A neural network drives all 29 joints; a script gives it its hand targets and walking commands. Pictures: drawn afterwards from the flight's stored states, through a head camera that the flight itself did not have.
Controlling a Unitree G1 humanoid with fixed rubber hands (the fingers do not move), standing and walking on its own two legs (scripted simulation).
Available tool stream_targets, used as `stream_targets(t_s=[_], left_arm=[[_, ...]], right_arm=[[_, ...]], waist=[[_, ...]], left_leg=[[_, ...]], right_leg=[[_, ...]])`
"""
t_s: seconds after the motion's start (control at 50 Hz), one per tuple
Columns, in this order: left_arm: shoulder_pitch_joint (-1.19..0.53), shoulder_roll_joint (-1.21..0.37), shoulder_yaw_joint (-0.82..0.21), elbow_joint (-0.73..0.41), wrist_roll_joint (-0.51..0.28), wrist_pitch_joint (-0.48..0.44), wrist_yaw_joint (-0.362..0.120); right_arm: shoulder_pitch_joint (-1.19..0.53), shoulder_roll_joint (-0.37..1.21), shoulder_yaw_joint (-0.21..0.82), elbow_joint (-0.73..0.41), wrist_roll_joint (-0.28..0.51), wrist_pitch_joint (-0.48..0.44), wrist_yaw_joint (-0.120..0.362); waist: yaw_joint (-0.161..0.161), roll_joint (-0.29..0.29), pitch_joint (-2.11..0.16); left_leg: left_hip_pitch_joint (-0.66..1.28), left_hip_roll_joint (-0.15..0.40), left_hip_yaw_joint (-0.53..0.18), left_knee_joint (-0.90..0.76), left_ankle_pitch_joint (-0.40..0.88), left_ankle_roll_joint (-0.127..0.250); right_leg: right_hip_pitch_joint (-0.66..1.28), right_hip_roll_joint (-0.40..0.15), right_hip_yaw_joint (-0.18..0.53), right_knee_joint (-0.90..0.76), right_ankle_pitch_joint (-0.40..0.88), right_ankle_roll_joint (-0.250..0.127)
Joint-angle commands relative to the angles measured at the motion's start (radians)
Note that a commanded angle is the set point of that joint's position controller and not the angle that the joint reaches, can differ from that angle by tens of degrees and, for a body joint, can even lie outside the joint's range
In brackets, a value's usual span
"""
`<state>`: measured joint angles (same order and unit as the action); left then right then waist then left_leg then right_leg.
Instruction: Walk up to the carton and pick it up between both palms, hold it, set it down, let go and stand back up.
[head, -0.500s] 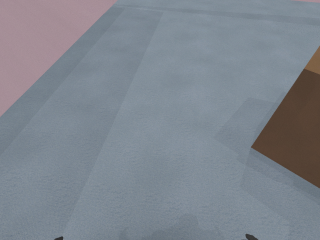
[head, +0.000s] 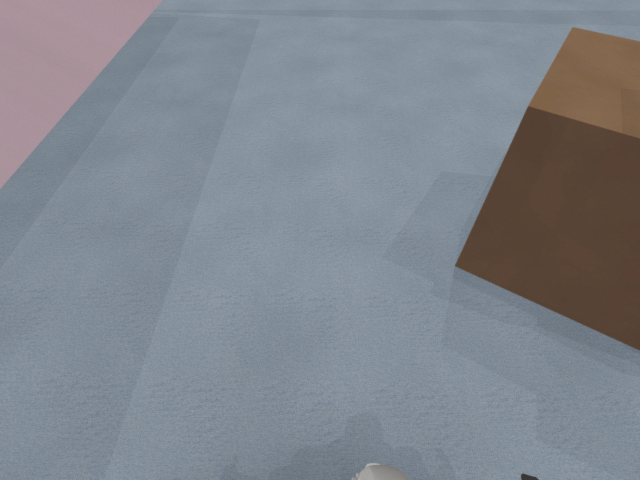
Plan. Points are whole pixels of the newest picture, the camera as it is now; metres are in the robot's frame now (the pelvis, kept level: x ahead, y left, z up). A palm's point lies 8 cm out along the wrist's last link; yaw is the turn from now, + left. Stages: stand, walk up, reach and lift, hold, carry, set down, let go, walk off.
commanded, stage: walk up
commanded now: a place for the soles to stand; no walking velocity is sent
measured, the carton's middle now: out of the picture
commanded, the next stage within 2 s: none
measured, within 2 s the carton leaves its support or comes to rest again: neither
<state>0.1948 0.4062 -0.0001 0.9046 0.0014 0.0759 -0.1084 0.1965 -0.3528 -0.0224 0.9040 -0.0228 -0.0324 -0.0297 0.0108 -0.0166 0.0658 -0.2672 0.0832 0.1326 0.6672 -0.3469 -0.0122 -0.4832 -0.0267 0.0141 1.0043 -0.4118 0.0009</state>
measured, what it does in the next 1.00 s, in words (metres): steps to the right, turning right: right foot, then left foot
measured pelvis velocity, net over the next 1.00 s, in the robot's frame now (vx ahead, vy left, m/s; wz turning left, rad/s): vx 0.03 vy -0.18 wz -0.49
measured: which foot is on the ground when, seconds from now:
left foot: down 0.00-0.10, up 0.12-0.32, down 0.34-0.66, up 0.68-0.86, down 0.88-1.00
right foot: up 0.00-0.08, down 0.10-0.38, up 0.40-0.64, down 0.66-0.90, up 0.92-1.00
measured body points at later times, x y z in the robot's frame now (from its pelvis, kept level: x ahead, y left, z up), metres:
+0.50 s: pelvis +0.00 -0.08 +0.00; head +0.03 -0.07 +0.45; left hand +0.17 +0.16 -0.14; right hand -0.01 -0.44 -0.09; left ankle +0.08 +0.04 -0.72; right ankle +0.00 -0.18 -0.67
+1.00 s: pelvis +0.03 -0.18 -0.01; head +0.06 -0.16 +0.44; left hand +0.25 +0.03 -0.15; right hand -0.06 -0.52 -0.09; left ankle +0.13 -0.08 -0.72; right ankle -0.01 -0.28 -0.68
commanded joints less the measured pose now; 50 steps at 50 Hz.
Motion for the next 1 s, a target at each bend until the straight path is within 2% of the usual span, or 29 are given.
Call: stream_targets(t_s=[0.0, 0.04, 0.06, 0.08, 0.1, 0.12, 0.18, 0.3, 0.34, 0.36, 0.38, 0.4, 0.42, 0.48, 0.58, 0.6, 0.62, 0.64, 0.66, 0.68, 0.7, 0.76, 0.82, 0.86, 0.88, 0.9, 0.92, 0.94, 0.98], left_arm=[[-0.092, 0.204, 0.143, -0.19, 0.066, -0.025, -0.041], [0.001, 0.214, 0.149, -0.158, 0.066, -0.028, -0.042], [0.083, 0.223, 0.157, -0.121, 0.068, -0.033, -0.036], [0.187, 0.266, 0.175, -0.074, 0.075, -0.039, -0.023], [0.202, 0.366, 0.184, -0.098, 0.073, -0.037, -0.008], [0.115, 0.372, 0.176, -0.135, 0.052, -0.035, 0.0], [-0.013, 0.314, 0.158, -0.183, 0.053, -0.027, 0.009], [-0.058, 0.284, 0.151, -0.225, 0.07, -0.018, 0.0], [-0.158, 0.245, 0.142, -0.257, 0.065, -0.011, -0.005], [-0.173, 0.173, 0.136, -0.274, 0.066, -0.013, -0.011], [-0.133, 0.186, 0.142, -0.246, 0.093, -0.012, -0.003], [-0.1, 0.274, 0.159, -0.223, 0.099, -0.01, -0.004], [-0.065, 0.276, 0.16, -0.201, 0.084, -0.012, -0.009], [-0.024, 0.239, 0.164, -0.186, 0.069, -0.018, -0.026], [-0.03, 0.205, 0.147, -0.191, 0.046, -0.024, -0.038], [0.048, 0.205, 0.152, -0.153, 0.044, -0.03, -0.032], [0.14, 0.232, 0.164, -0.1, 0.051, -0.034, -0.021], [0.217, 0.305, 0.183, -0.077, 0.06, -0.035, -0.007], [0.174, 0.4, 0.187, -0.116, 0.039, -0.045, 0.003], [0.131, 0.399, 0.185, -0.134, 0.027, -0.047, 0.009], [0.093, 0.368, 0.166, -0.139, 0.026, -0.048, 0.016], [0.034, 0.306, 0.144, -0.157, 0.035, -0.049, 0.022], [0.01, 0.296, 0.135, -0.177, 0.045, -0.049, 0.016], [-0.088, 0.274, 0.127, -0.204, 0.034, -0.044, 0.013], [-0.107, 0.204, 0.119, -0.223, 0.031, -0.048, 0.011], [-0.108, 0.172, 0.115, -0.23, 0.05, -0.05, 0.016], [-0.129, 0.276, 0.134, -0.213, 0.069, -0.04, 0.022], [-0.109, 0.287, 0.139, -0.191, 0.059, -0.043, 0.017], [-0.074, 0.272, 0.15, -0.168, 0.054, -0.05, 0.008]], right_arm=[[-0.018, -0.395, -0.163, -0.102, -0.021, -0.061, -0.038], [-0.09, -0.399, -0.15, -0.099, -0.023, -0.059, -0.031], [-0.097, -0.369, -0.136, -0.086, -0.028, -0.051, -0.029], [-0.076, -0.301, -0.112, -0.083, -0.032, -0.034, -0.025], [-0.091, -0.221, -0.076, -0.117, -0.018, -0.026, -0.027], [-0.117, -0.272, -0.084, -0.117, -0.001, -0.019, -0.042], [0.013, -0.34, -0.09, -0.052, 0.01, -0.03, -0.038], [0.185, -0.327, -0.097, 0.002, 0.018, -0.046, -0.048], [0.333, -0.337, -0.114, 0.047, 0.005, -0.057, -0.055], [0.378, -0.425, -0.142, 0.04, -0.023, -0.059, -0.059], [0.255, -0.496, -0.167, 0.003, -0.018, -0.057, -0.06], [0.124, -0.463, -0.156, -0.043, -0.005, -0.068, -0.062], [0.084, -0.431, -0.146, -0.053, -0.002, -0.072, -0.065], [0.069, -0.418, -0.139, -0.057, -0.006, -0.087, -0.061], [0.036, -0.472, -0.148, -0.061, -0.025, -0.078, -0.039], [0.006, -0.461, -0.142, -0.06, -0.022, -0.069, -0.036], [0.021, -0.4, -0.125, -0.049, -0.029, -0.055, -0.033], [0.017, -0.33, -0.097, -0.069, -0.025, -0.042, -0.03], [-0.06, -0.265, -0.074, -0.123, 0.003, -0.042, -0.036], [-0.101, -0.341, -0.088, -0.115, 0.008, -0.042, -0.043], [-0.065, -0.351, -0.087, -0.098, 0.014, -0.05, -0.037], [0.072, -0.337, -0.089, -0.037, 0.014, -0.068, -0.036], [0.147, -0.328, -0.098, -0.018, 0.019, -0.082, -0.042], [0.302, -0.316, -0.106, 0.037, 0.015, -0.099, -0.049], [0.371, -0.381, -0.133, 0.043, -0.009, -0.106, -0.059], [0.351, -0.505, -0.162, 0.018, -0.017, -0.103, -0.059], [0.251, -0.526, -0.171, -0.005, -0.004, -0.103, -0.054], [0.186, -0.486, -0.16, -0.027, -0.003, -0.101, -0.055], [0.137, -0.439, -0.142, -0.039, -0.006, -0.101, -0.056]], waist=[[-0.001, 0.099, -0.031], [0.056, 0.13, -0.096], [0.1, 0.054, -0.129], [0.14, -0.128, -0.131], [0.159, -0.469, -0.063], [0.129, -0.394, -0.055], [0.044, -0.156, -0.045], [-0.002, -0.206, -0.068], [-0.1, -0.153, -0.077], [-0.142, 0.102, -0.099], [-0.097, 0.285, -0.06], [-0.038, 0.084, -0.035], [-0.003, -0.015, -0.034], [0.007, 0.065, -0.039], [0.013, 0.199, -0.11], [0.062, 0.159, -0.147], [0.094, 0.011, -0.18], [0.142, -0.205, -0.132], [0.139, -0.435, -0.05], [0.136, -0.26, -0.045], [0.096, -0.162, -0.032], [0.04, -0.172, -0.044], [0.017, -0.193, -0.049], [-0.073, -0.131, -0.109], [-0.12, 0.065, -0.144], [-0.122, 0.305, -0.138], [-0.094, 0.147, -0.073], [-0.062, 0.074, -0.018], [-0.031, 0.055, 0.0]], left_leg=[[0.014, 0.355, -0.191, -0.279, 0.111, 0.244], [-0.058, 0.309, -0.091, -0.192, 0.161, 0.195], [-0.151, 0.234, 0.002, -0.041, 0.102, 0.15], [-0.259, 0.126, 0.051, 0.232, -0.02, 0.114], [-0.496, -0.065, 0.079, 0.455, -0.374, 0.046], [-0.499, -0.065, -0.079, 0.496, -0.35, 0.05], [-0.365, -0.01, -0.119, 0.406, -0.202, 0.044], [-0.067, -0.054, -0.077, 0.091, -0.143, 0.081], [0.316, -0.046, -0.074, -0.157, 0.003, 0.119], [0.455, 0.164, -0.41, -0.371, -0.333, 0.184], [0.246, 0.47, -0.75, -0.477, -0.467, 0.3], [0.144, 0.474, -0.698, -0.458, -0.373, 0.317], [0.098, 0.433, -0.596, -0.417, -0.275, 0.3], [0.125, 0.334, -0.331, -0.328, -0.063, 0.233], [0.097, 0.314, -0.107, -0.197, 0.168, 0.21], [0.023, 0.271, -0.03, -0.096, 0.158, 0.176], [-0.067, 0.191, 0.052, 0.113, 0.071, 0.141], [-0.276, 0.109, 0.077, 0.356, -0.08, 0.096], [-0.538, -0.071, 0.028, 0.469, -0.344, 0.042], [-0.513, -0.014, -0.11, 0.51, -0.307, 0.06], [-0.481, 0.003, -0.119, 0.497, -0.254, 0.063], [-0.331, 0.018, -0.098, 0.318, -0.215, 0.071], [-0.195, -0.027, -0.06, 0.173, -0.184, 0.082], [0.144, -0.047, -0.063, -0.071, 0.012, 0.102], [0.315, 0.082, -0.301, -0.224, -0.172, 0.144], [0.331, 0.381, -0.757, -0.427, -0.413, 0.255], [0.253, 0.451, -0.792, -0.423, -0.436, 0.32], [0.175, 0.444, -0.715, -0.397, -0.394, 0.332], [0.124, 0.37, -0.532, -0.337, -0.259, 0.287]], right_leg=[[-0.047, -0.115, 0.069, -0.104, -0.027, 0.008], [0.164, -0.08, -0.005, -0.25, -0.011, -0.012], [0.328, -0.037, -0.039, -0.352, 0.038, -0.03], [0.438, 0.024, 0.001, -0.454, 0.007, -0.066], [0.402, -0.146, 0.458, -0.677, -0.003, -0.164], [0.31, -0.185, 0.657, -0.778, -0.035, -0.202], [0.254, -0.158, 0.531, -0.69, -0.046, -0.201], [0.075, -0.141, 0.497, -0.705, -0.082, -0.166], [-0.23, -0.029, 0.317, -0.616, -0.151, -0.046], [-0.438, 0.119, 0.151, -0.366, -0.207, 0.056], [-0.388, 0.073, 0.101, 0.052, -0.119, 0.053], [-0.295, 0.033, 0.189, 0.145, -0.041, 0.045], [-0.242, 0.013, 0.175, 0.178, -0.015, 0.047], [-0.192, -0.037, 0.14, 0.103, 0.011, 0.031], [0.056, -0.039, -0.004, -0.257, -0.119, -0.01], [0.213, -0.006, -0.071, -0.372, -0.023, -0.027], [0.348, 0.063, -0.121, -0.421, 0.01, -0.031], [0.426, -0.007, 0.101, -0.529, -0.07, -0.078], [0.355, -0.195, 0.656, -0.763, -0.135, -0.178], [0.314, -0.238, 0.738, -0.778, -0.16, -0.233], [0.313, -0.222, 0.672, -0.723, -0.088, -0.247], [0.239, -0.15, 0.448, -0.582, 0.108, -0.232], [0.164, -0.165, 0.444, -0.559, 0.181, -0.25], [-0.035, -0.1, 0.33, -0.403, 0.116, -0.206], [-0.217, 0.01, 0.22, -0.181, 0.029, -0.12], [-0.37, 0.126, 0.111, 0.075, -0.157, -0.037], [-0.375, 0.047, 0.186, 0.18, -0.143, 0.001], [-0.347, 0.026, 0.174, 0.207, -0.109, 0.01], [-0.288, -0.009, 0.172, 0.186, -0.059, 0.007]])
